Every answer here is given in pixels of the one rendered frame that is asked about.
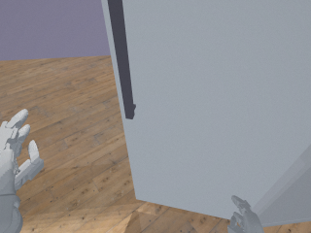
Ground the left robot forearm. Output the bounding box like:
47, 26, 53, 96
0, 193, 23, 233

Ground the right robot hand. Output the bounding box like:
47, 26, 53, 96
227, 195, 264, 233

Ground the fridge door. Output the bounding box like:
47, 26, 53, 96
101, 0, 311, 220

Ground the left robot hand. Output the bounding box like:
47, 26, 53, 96
0, 109, 45, 195

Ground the handle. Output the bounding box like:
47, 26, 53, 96
107, 0, 136, 119

